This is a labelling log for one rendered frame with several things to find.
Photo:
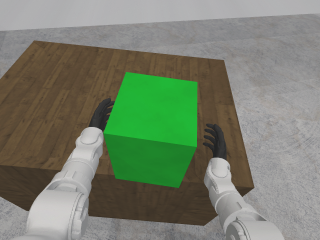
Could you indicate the carton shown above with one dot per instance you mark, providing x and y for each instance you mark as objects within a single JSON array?
[{"x": 151, "y": 133}]

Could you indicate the pedestal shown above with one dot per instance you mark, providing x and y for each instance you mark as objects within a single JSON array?
[{"x": 48, "y": 97}]

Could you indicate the robot left forearm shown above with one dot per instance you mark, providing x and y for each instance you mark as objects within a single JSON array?
[{"x": 80, "y": 168}]

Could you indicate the robot right forearm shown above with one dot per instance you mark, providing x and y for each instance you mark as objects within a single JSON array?
[{"x": 224, "y": 197}]

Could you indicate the left robot upper arm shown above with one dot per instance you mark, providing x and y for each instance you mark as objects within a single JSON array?
[{"x": 58, "y": 215}]

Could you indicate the right robot upper arm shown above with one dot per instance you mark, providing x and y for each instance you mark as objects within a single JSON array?
[{"x": 252, "y": 230}]

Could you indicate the left robot hand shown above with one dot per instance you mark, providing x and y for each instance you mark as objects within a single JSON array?
[{"x": 100, "y": 116}]

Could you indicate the right robot hand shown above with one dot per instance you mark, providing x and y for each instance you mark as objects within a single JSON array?
[{"x": 218, "y": 148}]

